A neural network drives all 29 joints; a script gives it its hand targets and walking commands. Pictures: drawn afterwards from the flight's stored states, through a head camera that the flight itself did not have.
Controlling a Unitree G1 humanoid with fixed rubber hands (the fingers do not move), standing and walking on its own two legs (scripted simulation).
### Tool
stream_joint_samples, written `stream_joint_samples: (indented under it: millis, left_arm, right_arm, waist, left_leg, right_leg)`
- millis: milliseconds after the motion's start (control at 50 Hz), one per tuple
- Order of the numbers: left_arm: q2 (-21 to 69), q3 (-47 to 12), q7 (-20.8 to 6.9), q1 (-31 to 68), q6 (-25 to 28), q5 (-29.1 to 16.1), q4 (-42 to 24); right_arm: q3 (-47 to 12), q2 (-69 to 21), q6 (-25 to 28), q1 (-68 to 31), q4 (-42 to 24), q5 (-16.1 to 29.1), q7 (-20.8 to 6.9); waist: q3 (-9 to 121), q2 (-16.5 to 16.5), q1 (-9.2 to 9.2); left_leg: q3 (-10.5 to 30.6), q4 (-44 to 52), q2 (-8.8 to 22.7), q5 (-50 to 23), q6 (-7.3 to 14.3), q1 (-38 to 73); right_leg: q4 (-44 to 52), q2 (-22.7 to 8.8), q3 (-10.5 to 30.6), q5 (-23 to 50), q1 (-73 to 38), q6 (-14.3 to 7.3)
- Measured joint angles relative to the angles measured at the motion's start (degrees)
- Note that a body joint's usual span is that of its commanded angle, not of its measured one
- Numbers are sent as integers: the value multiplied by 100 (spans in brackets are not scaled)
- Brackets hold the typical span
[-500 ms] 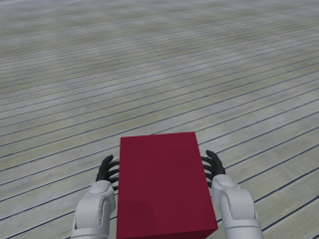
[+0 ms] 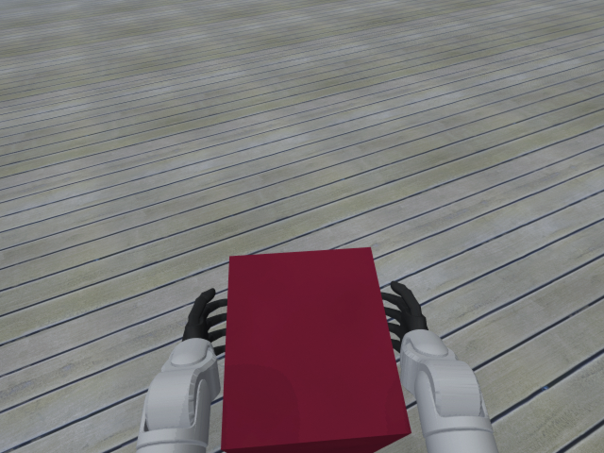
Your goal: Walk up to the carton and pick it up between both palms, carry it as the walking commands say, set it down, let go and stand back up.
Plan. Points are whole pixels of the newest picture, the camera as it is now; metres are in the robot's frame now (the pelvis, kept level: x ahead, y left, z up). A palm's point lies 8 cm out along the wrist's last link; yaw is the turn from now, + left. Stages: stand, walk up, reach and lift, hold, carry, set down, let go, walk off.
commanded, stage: carry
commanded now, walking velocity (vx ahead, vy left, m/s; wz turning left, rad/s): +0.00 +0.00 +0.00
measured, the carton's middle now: (306, 364) +0.29 +0.00 -0.03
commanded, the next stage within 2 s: none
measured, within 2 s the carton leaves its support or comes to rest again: neither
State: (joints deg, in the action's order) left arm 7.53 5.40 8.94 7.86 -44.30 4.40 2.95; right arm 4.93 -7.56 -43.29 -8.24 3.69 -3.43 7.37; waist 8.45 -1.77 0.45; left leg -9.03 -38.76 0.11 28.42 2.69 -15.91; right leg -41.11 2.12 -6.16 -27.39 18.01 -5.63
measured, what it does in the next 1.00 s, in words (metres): walks ahead: right foot, then left foot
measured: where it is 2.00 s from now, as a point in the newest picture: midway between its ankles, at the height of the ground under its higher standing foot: (368, 265)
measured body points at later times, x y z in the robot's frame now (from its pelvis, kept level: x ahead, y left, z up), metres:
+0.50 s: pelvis +0.20 -0.05 -0.02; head +0.19 -0.08 +0.43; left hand +0.48 +0.09 +0.01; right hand +0.49 -0.19 +0.01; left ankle +0.04 +0.06 -0.66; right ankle +0.13 -0.08 -0.71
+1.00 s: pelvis +0.46 -0.13 -0.02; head +0.49 -0.16 +0.43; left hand +0.76 +0.01 +0.01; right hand +0.76 -0.27 +0.01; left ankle +0.32 +0.02 -0.66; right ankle +0.38 -0.17 -0.71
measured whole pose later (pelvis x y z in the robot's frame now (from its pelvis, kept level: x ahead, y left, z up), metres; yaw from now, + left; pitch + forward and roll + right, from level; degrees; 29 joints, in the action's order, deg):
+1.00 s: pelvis +0.46 -0.13 -0.02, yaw +2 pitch +4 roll +4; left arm 7.8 5.5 7.2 9.9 -40.9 4.9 3.8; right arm 5.5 -7.6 -43.1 -9.5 -0.1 -4.5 7.8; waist 1.7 0.6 1.1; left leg -3.6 -63.0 1.2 32.5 1.9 -20.8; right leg -49.7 0.0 -4.9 -33.6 20.5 -6.0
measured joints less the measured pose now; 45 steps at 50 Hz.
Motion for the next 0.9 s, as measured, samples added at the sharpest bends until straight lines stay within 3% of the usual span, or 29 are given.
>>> stream_joint_samples:
  millis: [60,120,220,260,300,360,380,420,500,580,660,700,740,780,800,840,860,880,900]
  left_arm:
    - [-1,4,-41,18,129,16,99]
    - [1,5,-76,20,176,16,112]
    - [1,-1,-68,-20,155,17,57]
    - [-6,-4,-57,-82,156,17,80]
    - [-11,-61,-44,-130,47,16,-119]
    - [-9,-70,-45,19,18,16,-174]
    - [-8,-62,-57,45,26,26,-142]
    - [8,-52,-102,77,147,46,163]
    - [9,2,-140,53,227,47,408]
    - [14,1,-121,149,222,48,189]
    - [23,0,-113,213,208,47,16]
    - [19,-1,-99,149,222,48,13]
    - [12,-1,-94,119,256,48,13]
    - [12,-6,-95,134,225,48,-120]
    - [12,-6,-96,173,223,47,-141]
    - [16,-5,-114,237,239,47,-155]
    - [20,-5,-129,231,260,46,-160]
    - [20,-3,-139,219,274,47,-160]
    - [25,-2,-151,214,308,46,-98]
  right_arm:
    - [1,0,62,-1,4,-24,12]
    - [2,0,39,-1,-64,-24,32]
    - [1,1,50,-15,-44,-23,6]
    - [1,0,71,-20,45,-23,-14]
    - [-1,-1,-18,-3,-120,-23,-41]
    - [-1,-5,-47,-5,-316,-25,11]
    - [-1,-5,-44,-5,-314,-29,24]
    - [49,2,-54,-1,-204,-86,32]
    - [53,5,-77,-25,-12,-106,47]
    - [53,3,100,-28,-119,-106,0]
    - [49,-1,199,-23,-239,-105,-25]
    - [43,-2,202,-44,-160,-105,-46]
    - [44,-4,192,-95,-142,-106,-48]
    - [39,-12,193,-100,-242,-106,-58]
    - [39,-13,193,-101,-289,-107,-50]
    - [39,-17,165,-103,-410,-107,-11]
    - [37,-19,132,-102,-467,-107,4]
    - [35,-20,101,-115,-486,-107,10]
    - [40,-12,87,-117,-476,-107,18]
  waist:
    - [-7,-112,-3]
    - [-4,181,0]
    - [-23,661,9]
    - [-105,482,11]
    - [-208,169,24]
    - [-331,12,24]
    - [-338,19,22]
    - [-335,-94,20]
    - [-361,189,-3]
    - [-556,417,0]
    - [-660,599,-1]
    - [-647,782,8]
    - [-661,592,17]
    - [-662,271,40]
    - [-660,154,53]
    - [-661,40,49]
    - [-668,14,45]
    - [-666,24,43]
    - [-668,-20,50]
  left_leg:
    - [-10,-297,5,-20,0,-21]
    - [-5,-736,-27,-73,0,-245]
    - [-34,-269,-107,51,-53,-89]
    - [-91,-301,37,345,-63,220]
    - [-138,-322,186,568,-63,547]
    - [-130,-250,164,723,-64,969]
    - [-110,-372,146,744,-64,1031]
    - [98,-1187,270,594,-63,813]
    - [337,-2297,115,503,-64,-41]
    - [342,-1917,39,467,-64,-888]
    - [307,-1017,-100,-398,-67,-1196]
    - [218,-956,-186,-226,-84,-879]
    - [172,-899,-39,64,-84,-553]
    - [142,-868,131,280,-84,-291]
    - [138,-802,166,331,-84,-160]
    - [143,-640,169,374,-84,89]
    - [164,-620,167,379,-84,202]
    - [182,-726,166,370,-84,254]
    - [236,-1007,240,342,-84,225]
  right_leg:
    - [53,-15,5,-208,-173,9]
    - [50,-105,-23,-516,-338,7]
    - [-410,-149,-102,-667,-536,25]
    - [-1675,-85,-102,-514,-164,112]
    - [-2339,-12,-78,-892,194,115]
    - [-1532,-84,23,-947,560,116]
    - [-924,-126,19,-441,551,90]
    - [-933,-80,-163,-311,391,-85]
    - [-808,-88,-247,-581,122,-207]
    - [-532,-5,-266,-722,-130,-237]
    - [-476,42,-245,-1075,-560,-246]
    - [-825,-108,-201,-961,-644,-97]
    - [-2118,-54,-75,-613,-238,328]
    - [-3260,59,196,-1333,300,380]
    - [-3388,57,354,-1679,528,381]
    - [-2795,-70,591,-1904,879,382]
    - [-2012,-182,603,-1649,905,383]
    - [-1131,-283,593,-729,865,383]
    - [-991,-276,476,-22,792,214]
